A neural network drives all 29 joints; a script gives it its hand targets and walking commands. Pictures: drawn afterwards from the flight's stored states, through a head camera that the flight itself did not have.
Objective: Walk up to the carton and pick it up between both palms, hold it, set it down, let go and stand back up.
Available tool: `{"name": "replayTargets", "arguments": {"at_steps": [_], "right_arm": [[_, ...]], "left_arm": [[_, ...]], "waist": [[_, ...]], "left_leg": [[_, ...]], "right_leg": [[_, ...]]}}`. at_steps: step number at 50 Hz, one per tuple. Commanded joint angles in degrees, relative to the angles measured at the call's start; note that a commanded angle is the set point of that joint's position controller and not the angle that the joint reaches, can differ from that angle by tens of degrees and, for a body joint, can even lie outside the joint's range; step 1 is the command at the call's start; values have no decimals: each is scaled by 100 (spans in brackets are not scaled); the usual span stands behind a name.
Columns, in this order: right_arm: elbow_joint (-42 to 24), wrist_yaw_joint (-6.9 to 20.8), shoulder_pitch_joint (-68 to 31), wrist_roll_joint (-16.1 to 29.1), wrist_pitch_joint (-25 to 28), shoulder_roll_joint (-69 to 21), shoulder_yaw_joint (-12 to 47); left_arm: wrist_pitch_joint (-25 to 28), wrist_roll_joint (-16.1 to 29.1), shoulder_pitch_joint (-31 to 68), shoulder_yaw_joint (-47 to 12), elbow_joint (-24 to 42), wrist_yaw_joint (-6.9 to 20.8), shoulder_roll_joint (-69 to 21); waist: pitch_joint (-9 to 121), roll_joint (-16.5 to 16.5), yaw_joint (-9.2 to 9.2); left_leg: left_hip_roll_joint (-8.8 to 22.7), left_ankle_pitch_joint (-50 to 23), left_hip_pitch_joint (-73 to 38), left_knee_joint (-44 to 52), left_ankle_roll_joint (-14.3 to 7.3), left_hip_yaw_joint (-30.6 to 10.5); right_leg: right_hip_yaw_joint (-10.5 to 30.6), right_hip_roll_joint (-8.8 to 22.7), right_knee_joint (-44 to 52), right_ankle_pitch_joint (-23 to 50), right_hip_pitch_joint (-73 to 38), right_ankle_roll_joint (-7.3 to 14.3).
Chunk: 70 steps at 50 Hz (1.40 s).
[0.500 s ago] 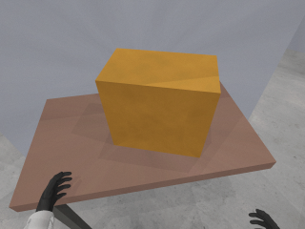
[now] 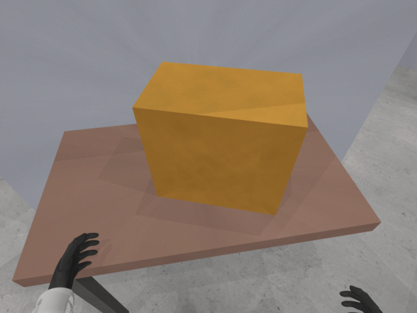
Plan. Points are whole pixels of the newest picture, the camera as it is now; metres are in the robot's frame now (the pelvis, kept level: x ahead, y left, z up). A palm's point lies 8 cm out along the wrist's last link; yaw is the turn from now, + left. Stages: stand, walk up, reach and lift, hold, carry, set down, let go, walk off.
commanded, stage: stand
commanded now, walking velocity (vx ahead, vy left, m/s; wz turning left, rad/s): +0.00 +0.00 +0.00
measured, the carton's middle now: (221, 141) +0.47 -0.03 +0.06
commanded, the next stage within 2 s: none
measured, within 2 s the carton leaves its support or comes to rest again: neither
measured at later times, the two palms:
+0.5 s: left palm (65, 279) +0.21 +0.27 -0.01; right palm out of the picture +0.12 -0.29 -0.08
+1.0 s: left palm (64, 279) +0.21 +0.27 -0.01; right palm out of the picture +0.13 -0.29 -0.08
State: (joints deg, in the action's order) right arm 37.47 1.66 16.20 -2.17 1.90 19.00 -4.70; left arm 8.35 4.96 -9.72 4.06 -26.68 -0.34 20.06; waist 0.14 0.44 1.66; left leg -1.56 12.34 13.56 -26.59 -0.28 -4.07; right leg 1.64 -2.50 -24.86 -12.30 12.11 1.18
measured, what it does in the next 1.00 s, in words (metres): stands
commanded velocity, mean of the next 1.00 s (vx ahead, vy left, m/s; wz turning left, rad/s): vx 0.00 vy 0.00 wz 0.00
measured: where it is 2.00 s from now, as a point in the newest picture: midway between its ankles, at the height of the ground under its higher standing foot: outside the picture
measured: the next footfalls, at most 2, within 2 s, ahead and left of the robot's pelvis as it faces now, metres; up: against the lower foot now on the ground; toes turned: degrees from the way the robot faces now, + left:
none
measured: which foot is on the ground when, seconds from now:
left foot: down 0.00-1.00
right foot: down 0.00-1.00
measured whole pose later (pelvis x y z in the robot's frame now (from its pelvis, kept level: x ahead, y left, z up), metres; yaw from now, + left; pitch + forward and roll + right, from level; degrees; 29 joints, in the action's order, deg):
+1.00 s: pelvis +0.02 +0.00 +0.00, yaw +0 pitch +1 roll -1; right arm 37.5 2.1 16.2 -2.1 1.5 19.0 -4.7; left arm 10.2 4.9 -16.0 4.1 -19.5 0.5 20.1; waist 0.0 0.1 0.4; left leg -1.6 14.7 14.0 -27.4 -0.6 -4.1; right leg 1.6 -2.5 -24.9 -14.1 12.1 1.2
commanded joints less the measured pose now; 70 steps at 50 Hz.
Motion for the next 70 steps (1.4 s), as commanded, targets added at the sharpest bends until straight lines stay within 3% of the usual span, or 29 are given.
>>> {"name": "replayTargets", "arguments": {"at_steps": [1,5,8,9,11,14,16,21,22,25,27,30,31,33,37,38,40,44,48,50,51,54,57,61,68,70], "right_arm": [[-65,15,-506,4,58,1295,-388],[-83,27,-608,35,69,1281,-370],[-91,22,-622,29,62,1308,-372],[-116,19,-627,29,61,1365,-395],[-126,25,-622,24,50,1255,-373],[-123,22,-578,7,55,1288,-379],[-141,33,-701,37,50,1275,-380],[-148,47,-674,14,48,1350,-372],[-159,49,-716,33,39,1326,-374],[-162,28,-711,35,52,1306,-370],[-138,32,-601,42,39,1268,-366],[-195,30,-708,20,44,1260,-365],[-189,34,-773,33,42,1313,-357],[-179,38,-656,31,40,1327,-377],[-195,48,-687,26,15,1323,-363],[-220,57,-749,44,9,1286,-377],[-163,60,-678,47,19,1286,-359],[-203,59,-709,53,12,1259,-350],[-190,62,-667,36,-13,1288,-368],[-221,60,-811,37,-11,1271,-353],[-227,53,-687,35,-10,1287,-365],[-219,48,-698,42,1,1286,-348],[-259,54,-834,41,1,1308,-341],[-272,56,-815,47,3,1275,-325],[-243,68,-845,63,-40,1280,-342],[-223,46,-764,61,-46,1290,-345]], "left_arm": [[-462,-855,401,278,-295,-166,1433],[-427,-853,329,261,-266,-164,1390],[-444,-836,375,255,-240,-173,1416],[-451,-835,339,248,-223,-178,1389],[-432,-882,389,288,-206,-168,1450],[-427,-859,315,277,-153,-174,1391],[-419,-838,260,282,-160,-177,1387],[-422,-825,176,287,-153,-183,1399],[-417,-830,100,283,-136,-179,1417],[-413,-840,217,260,-78,-195,1391],[-411,-853,218,283,-54,-196,1443],[-402,-845,160,272,2,-199,1397],[-382,-834,156,269,12,-201,1357],[-398,-839,98,269,20,-191,1386],[-398,-832,73,314,73,-207,1410],[-392,-843,-2,305,68,-215,1446],[-365,-840,55,312,132,-209,1455],[-370,-850,16,300,165,-219,1401],[-375,-841,-111,320,192,-235,1463],[-369,-828,-81,311,238,-240,1415],[-375,-847,-125,298,242,-241,1413],[-369,-840,-88,304,320,-236,1419],[-362,-828,-178,298,304,-241,1408],[-358,-822,-227,290,335,-233,1374],[-331,-802,-395,291,308,-254,1414],[-351,-809,-283,286,360,-281,1413]], "waist": [[-1045,-1577,-170],[-1051,-1448,-221],[-1072,-1640,-199],[-1018,-1527,-192],[-1091,-1714,-187],[-1045,-1451,-176],[-999,-1602,-259],[-1091,-1429,-248],[-1073,-1637,-298],[-1082,-1507,-218],[-1001,-1613,-180],[-1026,-1598,-214],[-1038,-1433,-241],[-989,-1644,-212],[-1041,-1509,-219],[-994,-1607,-268],[-995,-1506,-212],[-935,-1714,-197],[-900,-1532,-208],[-996,-1617,-256],[-940,-1673,-184],[-883,-1492,-190],[-857,-1653,-223],[-815,-1526,-243],[-681,-1618,-294],[-734,-1549,-184]], "left_leg": [[378,839,255,31,-330,-323],[408,875,359,50,-334,-368],[426,733,292,3,-317,-368],[417,795,273,32,-319,-381],[370,783,297,-50,-315,-324],[392,710,262,-31,-318,-331],[449,671,342,47,-334,-401],[402,856,495,38,-340,-363],[418,794,447,15,-331,-381],[389,731,429,-60,-324,-326],[381,672,335,-44,-313,-322],[424,618,370,-32,-306,-368],[436,613,505,-10,-333,-380],[406,596,322,-1,-317,-352],[396,708,528,-29,-315,-302],[376,620,469,-87,-313,-273],[377,543,503,-97,-304,-224],[392,520,336,-151,-305,-290],[351,507,417,-143,-314,-208],[401,467,497,-128,-323,-284],[346,508,435,-188,-296,-205],[401,511,477,-104,-319,-291],[430,447,486,-90,-318,-333],[426,474,467,-75,-324,-352],[416,297,507,-173,-300,-275],[405,251,523,-171,-282,-255]], "right_leg": [[1225,854,1084,-2739,1237,142],[1175,815,1003,-2594,1116,107],[1240,851,1080,-2583,1184,117],[1188,839,1055,-2566,1165,108],[1253,878,1138,-2685,1228,126],[1234,870,1075,-2510,1148,134],[1124,807,984,-2286,1008,95],[1129,808,985,-2487,1036,88],[1124,836,1033,-2561,1067,87],[1246,890,1077,-2546,1098,114],[1253,876,1077,-2519,1095,124],[1161,828,984,-2308,1049,98],[1181,857,954,-2179,925,87],[1137,850,1002,-2259,1027,99],[1139,812,988,-2297,918,77],[1151,849,1057,-2309,932,56],[1184,879,1050,-2257,904,21],[1160,849,1057,-2191,988,81],[1150,888,1021,-2155,869,53],[1160,872,1018,-2080,883,36],[1174,875,1080,-2213,924,30],[1150,887,933,-2020,837,71],[1075,838,872,-1820,769,49],[1026,811,798,-1741,723,71],[1088,921,833,-1086,443,-105],[1133,937,817,-846,510,-101]]}}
